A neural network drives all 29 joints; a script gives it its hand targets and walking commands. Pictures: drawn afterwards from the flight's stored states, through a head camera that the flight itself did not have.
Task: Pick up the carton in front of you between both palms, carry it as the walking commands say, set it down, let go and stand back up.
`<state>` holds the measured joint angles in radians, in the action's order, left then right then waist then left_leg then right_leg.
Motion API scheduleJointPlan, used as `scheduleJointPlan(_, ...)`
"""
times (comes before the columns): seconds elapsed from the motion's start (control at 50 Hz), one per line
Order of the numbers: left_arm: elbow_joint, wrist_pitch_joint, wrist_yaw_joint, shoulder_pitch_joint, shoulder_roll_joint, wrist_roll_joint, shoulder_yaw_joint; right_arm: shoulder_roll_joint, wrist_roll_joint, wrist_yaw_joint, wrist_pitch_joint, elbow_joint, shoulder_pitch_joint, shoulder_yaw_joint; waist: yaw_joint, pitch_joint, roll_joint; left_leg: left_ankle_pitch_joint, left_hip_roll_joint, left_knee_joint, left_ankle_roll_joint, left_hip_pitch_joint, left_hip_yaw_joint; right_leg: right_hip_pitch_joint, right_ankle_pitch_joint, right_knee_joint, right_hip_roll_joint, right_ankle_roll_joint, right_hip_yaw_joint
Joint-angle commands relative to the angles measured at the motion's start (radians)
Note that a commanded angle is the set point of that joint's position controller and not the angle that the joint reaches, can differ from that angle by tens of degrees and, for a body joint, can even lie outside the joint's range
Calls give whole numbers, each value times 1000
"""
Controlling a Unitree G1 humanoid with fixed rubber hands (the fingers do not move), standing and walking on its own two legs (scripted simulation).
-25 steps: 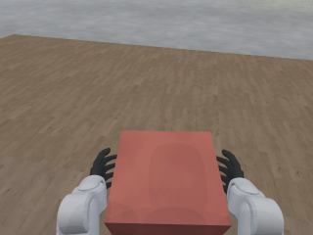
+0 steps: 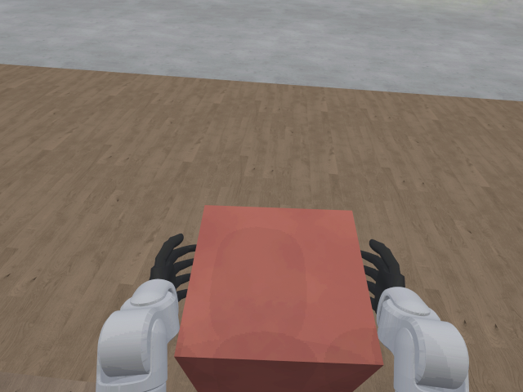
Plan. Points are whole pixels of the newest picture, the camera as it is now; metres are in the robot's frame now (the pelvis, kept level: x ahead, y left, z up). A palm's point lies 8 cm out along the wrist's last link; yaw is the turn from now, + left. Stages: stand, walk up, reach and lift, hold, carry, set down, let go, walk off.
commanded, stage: carry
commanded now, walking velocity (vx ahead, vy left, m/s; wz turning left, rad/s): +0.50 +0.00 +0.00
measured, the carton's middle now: (273, 311) +0.27 +0.00 +0.01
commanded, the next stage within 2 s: none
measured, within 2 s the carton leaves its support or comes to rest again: neither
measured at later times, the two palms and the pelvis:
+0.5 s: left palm (213, 122) +0.67 +0.12 +0.08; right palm (343, 120) +0.70 -0.18 +0.07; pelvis +0.33 -0.05 -0.02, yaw +3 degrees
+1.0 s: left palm (227, 70) +1.02 +0.12 +0.03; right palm (324, 74) +1.01 -0.18 +0.03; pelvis +0.68 -0.02 -0.05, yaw +1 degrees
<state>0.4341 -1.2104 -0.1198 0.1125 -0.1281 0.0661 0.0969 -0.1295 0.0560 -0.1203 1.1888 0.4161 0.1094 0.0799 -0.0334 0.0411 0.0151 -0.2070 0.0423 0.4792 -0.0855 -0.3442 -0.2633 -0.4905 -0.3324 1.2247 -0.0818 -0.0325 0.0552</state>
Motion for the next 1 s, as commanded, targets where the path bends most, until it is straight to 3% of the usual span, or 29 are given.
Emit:
scheduleJointPlan(0.0, 29, 56, 151, 500, -806, -297, -703, -811, -340, 170, -41, 64, 533, -705, 10, 300, -114, 62, 256, -245, -69, 320, 302, -154, 84, -82, -31, 0, -5)
scheduleJointPlan(0.1, -80, 79, 98, 650, -687, -256, -640, -680, -310, 128, -66, -70, 661, -639, -8, 214, -133, 166, 204, -250, -90, 328, 193, -215, 204, -396, -19, 13, 64)
scheduleJointPlan(0.16, -140, 75, 70, 733, -646, -262, -593, -636, -299, 90, -65, -136, 736, -588, -17, 182, -148, 224, 178, -221, -69, 307, 140, -129, 285, -566, 22, -8, 115)
scheduleJointPlan(0.2, -176, 69, 56, 793, -623, -266, -556, -619, -287, 67, -61, -182, 785, -552, -11, 175, -165, 243, 186, -191, -49, 332, 135, -84, 341, -623, 23, -27, 106)
scheduleJointPlan(0.24, -220, 66, 48, 855, -605, -266, -512, -617, -274, 48, -58, -224, 849, -521, 14, 191, -165, 357, 188, -108, -26, 374, 122, -13, 332, -664, 31, -44, 107)
scheduleJointPlan(0.26, -248, 65, 46, 873, -602, -265, -490, -621, -270, 42, -56, -241, 887, -509, 43, 229, -151, 464, 172, -4, -5, 383, 96, 90, 314, -694, 58, -42, 130)
scheduleJointPlan(0.28, -285, 67, 44, 877, -602, -267, -469, -629, -265, 35, -52, -258, 918, -499, 92, 292, -91, 503, 121, 189, 26, 352, 45, 266, 276, -747, 111, -32, 177)
scheduleJointPlan(0.3, -312, 68, 45, 891, -604, -267, -450, -628, -259, 28, -50, -277, 956, -482, 124, 367, 13, 300, 82, 433, 42, 208, 55, 471, 185, -730, 53, -13, 97)
scheduleJointPlan(0.32, -332, 68, 42, 911, -584, -268, -431, -645, -251, 21, -46, -299, 946, -472, 79, 410, 226, -43, -21, 662, 68, -47, 82, 598, 68, -811, -200, -82, -354)
scheduleJointPlan(0.34, -346, 71, 40, 961, -608, -279, -428, -649, -244, 13, -45, -294, 985, -445, 94, 436, 342, -317, -111, 852, 63, -282, 190, 736, 90, -897, -296, -168, -601)
scheduleJointPlan(0.36, -340, 74, 45, 991, -654, -301, -440, -688, -249, 10, -44, -302, 1036, -448, 98, 427, 301, -296, -59, 933, 29, -330, 260, 717, 202, -874, -284, -178, -538)
scheduleJointPlan(0.4, -291, 90, 69, 1094, -767, -355, -484, -784, -269, 21, -54, -298, 1094, -467, 88, 403, 89, -201, -7, 887, 13, -344, 283, 617, 394, -825, -237, -160, -373)
scheduleJointPlan(0.44, -258, 106, 92, 1168, -860, -392, -527, -859, -278, 38, -71, -301, 1108, -489, 76, 428, 81, -141, 21, 772, 25, -313, 284, 590, 541, -815, -212, -143, -269)
scheduleJointPlan(0.54, -220, 124, 112, 1060, -894, -370, -571, -895, -255, 55, -101, -264, 986, -529, 92, 453, 89, -90, 9, 548, 38, -422, 224, 718, 835, -760, -184, -166, -169)
scheduleJointPlan(0.62, -165, 127, 115, 998, -851, -358, -602, -853, -254, 64, -109, -181, 958, -567, 113, 397, 80, 166, -44, 241, 41, -377, 137, 728, 895, -740, -82, -140, -56)
scheduleJointPlan(0.68, -177, 120, 112, 957, -799, -350, -611, -792, -263, 73, -95, -157, 941, -586, 134, 345, 97, 328, -88, 9, 24, -237, 90, 687, 844, -714, -37, -129, 2)
scheduleJointPlan(0.7, -191, 116, 110, 943, -784, -345, -610, -770, -263, 76, -87, -161, 931, -582, 123, 337, 108, 376, -89, -41, 4, -159, 94, 654, 834, -690, -42, -120, 4)
scheduleJointPlan(0.72, -205, 109, 107, 933, -774, -340, -608, -746, -259, 78, -80, -171, 919, -570, 95, 344, 110, 403, -94, -64, -12, -58, 88, 611, 858, -632, -45, -108, 13)
scheduleJointPlan(0.74, -218, 101, 106, 933, -764, -336, -605, -725, -251, 78, -73, -193, 895, -554, 47, 373, 90, 438, -99, -95, -18, 86, 82, 561, 855, -522, -34, -81, 47)
scheduleJointPlan(0.76, -234, 95, 103, 943, -753, -330, -604, -703, -241, 78, -67, -208, 878, -534, 2, 399, 42, 471, -55, -97, -18, 241, 100, 474, 713, -373, -11, -53, 71)
scheduleJointPlan(0.78, -248, 88, 100, 953, -735, -323, -591, -676, -234, 79, -58, -226, 854, -512, -8, 424, -58, 678, 85, 11, -3, 426, 243, 277, 348, -195, 21, -37, 58)
scheduleJointPlan(0.8, -278, 75, 92, 948, -747, -316, -582, -646, -223, 75, -52, -264, 865, -480, 0, 480, -237, 934, 304, 124, -98, 664, 570, -8, -219, -20, 129, -13, 8)
scheduleJointPlan(0.82, -295, 65, 84, 940, -727, -313, -565, -645, -229, 70, -47, -293, 861, -474, -47, 518, -319, 749, 363, 87, -241, 749, 755, -197, -305, 206, 164, -9, -36)
scheduleJointPlan(0.84, -286, 65, 75, 943, -747, -314, -554, -674, -247, 72, -49, -295, 855, -481, -62, 520, -296, 435, 359, 6, -276, 730, 815, -320, -262, 252, 135, -22, -75)
scheduleJointPlan(0.86, -262, 71, 71, 984, -777, -310, -549, -745, -280, 82, -54, -267, 896, -506, -52, 469, -144, 334, 298, -35, -235, 623, 752, -315, -171, 176, 89, -31, -92)
scheduleJointPlan(0.88, -253, 78, 71, 1002, -810, -302, -541, -805, -316, 95, -60, -230, 972, -537, -31, 416, -63, 414, 271, -53, -197, 510, 672, -271, -111, 85, 60, -24, -83)
scheduleJointPlan(0.92, -255, 98, 77, 996, -858, -279, -532, -894, -373, 119, -81, -194, 1069, -592, -8, 405, -40, 453, 243, -79, -156, 398, 572, -186, -55, -32, 39, -11, -73)
scheduleJointPlan(0.98, -270, 127, 80, 946, -873, -245, -551, -919, -394, 131, -110, -201, 1058, -620, -20, 410, -99, 627, 191, -56, -128, 429, 453, -211, 8, -183, 48, 3, -25)
